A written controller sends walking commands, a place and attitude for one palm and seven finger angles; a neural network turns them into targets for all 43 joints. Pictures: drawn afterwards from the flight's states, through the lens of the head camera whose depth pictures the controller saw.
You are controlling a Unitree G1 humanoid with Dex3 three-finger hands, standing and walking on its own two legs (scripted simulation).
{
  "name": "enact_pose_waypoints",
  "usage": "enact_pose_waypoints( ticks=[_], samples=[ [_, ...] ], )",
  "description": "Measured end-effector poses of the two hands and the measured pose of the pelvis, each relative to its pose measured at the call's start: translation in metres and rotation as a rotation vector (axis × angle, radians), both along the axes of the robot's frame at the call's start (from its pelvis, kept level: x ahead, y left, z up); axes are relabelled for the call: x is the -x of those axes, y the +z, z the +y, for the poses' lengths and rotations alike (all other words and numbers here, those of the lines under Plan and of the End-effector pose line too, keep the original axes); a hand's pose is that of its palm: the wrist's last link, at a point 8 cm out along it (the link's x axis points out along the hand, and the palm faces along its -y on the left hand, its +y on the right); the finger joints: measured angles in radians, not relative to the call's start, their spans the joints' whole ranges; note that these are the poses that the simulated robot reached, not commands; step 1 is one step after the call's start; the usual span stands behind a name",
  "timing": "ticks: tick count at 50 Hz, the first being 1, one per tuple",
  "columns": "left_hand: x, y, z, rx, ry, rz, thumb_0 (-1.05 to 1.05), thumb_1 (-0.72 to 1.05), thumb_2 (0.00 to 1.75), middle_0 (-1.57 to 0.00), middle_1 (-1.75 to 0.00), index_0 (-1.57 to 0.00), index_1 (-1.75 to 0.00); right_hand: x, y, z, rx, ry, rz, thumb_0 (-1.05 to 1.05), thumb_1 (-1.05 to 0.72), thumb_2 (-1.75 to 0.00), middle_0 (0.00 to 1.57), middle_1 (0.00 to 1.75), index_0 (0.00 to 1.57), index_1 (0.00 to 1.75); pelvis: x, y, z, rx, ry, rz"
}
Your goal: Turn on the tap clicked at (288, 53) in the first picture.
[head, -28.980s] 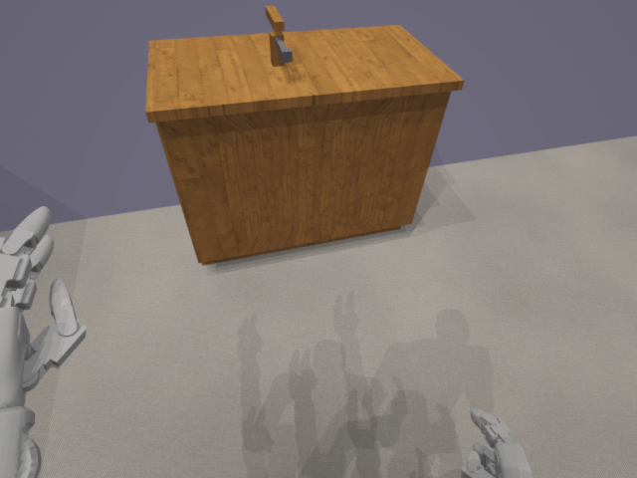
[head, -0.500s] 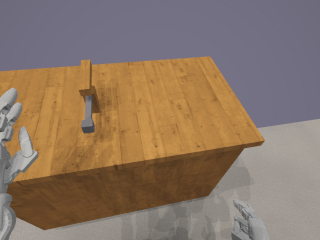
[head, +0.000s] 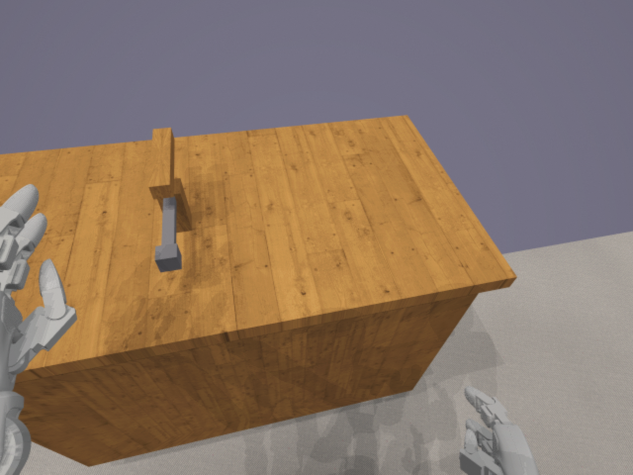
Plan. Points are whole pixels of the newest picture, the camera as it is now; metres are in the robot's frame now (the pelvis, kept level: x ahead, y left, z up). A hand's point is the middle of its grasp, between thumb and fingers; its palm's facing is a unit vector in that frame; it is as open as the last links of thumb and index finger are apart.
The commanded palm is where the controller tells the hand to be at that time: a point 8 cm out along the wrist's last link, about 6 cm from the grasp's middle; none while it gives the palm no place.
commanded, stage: shuffle to correct the standing spot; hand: left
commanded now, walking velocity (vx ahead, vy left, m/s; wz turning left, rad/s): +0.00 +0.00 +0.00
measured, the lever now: (168, 257) +0.36 +0.24 +0.05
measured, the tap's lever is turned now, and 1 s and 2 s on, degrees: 0 0 0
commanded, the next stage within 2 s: come to a stop and stand still in 0.76 s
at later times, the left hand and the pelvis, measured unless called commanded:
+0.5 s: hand (148, 285) +0.25 +0.19 +0.16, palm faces +0.28 -0.89 -0.36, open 7.4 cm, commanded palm +0.19 +0.23 +0.18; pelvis +0.02 -0.04 +0.00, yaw -4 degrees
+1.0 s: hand (196, 296) +0.25 +0.15 +0.15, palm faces +0.29 -0.87 -0.39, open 7.4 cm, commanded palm +0.19 +0.19 +0.18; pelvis +0.02 -0.08 +0.00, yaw -3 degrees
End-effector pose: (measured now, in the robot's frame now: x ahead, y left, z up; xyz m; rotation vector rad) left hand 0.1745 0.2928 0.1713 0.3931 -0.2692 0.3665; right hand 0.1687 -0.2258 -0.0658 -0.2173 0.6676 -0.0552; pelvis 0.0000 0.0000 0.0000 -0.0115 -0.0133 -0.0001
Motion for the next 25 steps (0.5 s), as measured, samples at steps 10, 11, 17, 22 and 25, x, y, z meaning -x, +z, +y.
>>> enact_pose_waypoints(
  ticks=[10,11,17,22,25],
  samples=[
    [-0.016,0.000,-0.007,0.018,-0.010,0.002,0.02,0.89,0.89,-0.20,-0.30,-0.21,-0.30,-0.015,0.007,0.002,-0.012,-0.014,-0.031,0.01,-0.90,-0.90,0.20,0.30,0.20,0.30,-0.007,0.001,-0.004,-0.008,-0.035,0.001],
    [-0.018,0.000,-0.010,0.020,-0.015,0.000,0.02,0.89,0.89,-0.20,-0.30,-0.21,-0.30,-0.015,0.008,0.002,-0.015,-0.016,-0.033,0.01,-0.90,-0.90,0.20,0.30,0.20,0.30,-0.007,0.001,-0.005,-0.008,-0.038,0.002],
    [-0.033,0.003,-0.030,0.012,-0.063,0.005,0.02,0.89,0.89,-0.20,-0.30,-0.21,-0.30,-0.014,0.008,-0.007,-0.028,-0.037,-0.027,0.01,-0.90,-0.90,0.20,0.30,0.20,0.30,-0.011,0.001,-0.016,-0.008,-0.053,0.009],
    [-0.039,0.004,-0.047,-0.010,-0.099,0.034,0.02,0.89,0.89,-0.20,-0.30,-0.21,-0.30,-0.007,0.004,-0.025,-0.025,-0.069,-0.004,0.01,-0.90,-0.90,0.20,0.30,0.20,0.30,-0.014,0.001,-0.028,-0.006,-0.061,0.017],
    [-0.039,0.004,-0.055,-0.024,-0.107,0.054,0.02,0.89,0.89,-0.20,-0.30,-0.21,-0.30,-0.003,0.000,-0.038,-0.017,-0.090,0.013,0.01,-0.90,-0.90,0.20,0.30,0.20,0.30,-0.016,0.000,-0.035,-0.006,-0.064,0.020]
  ],
)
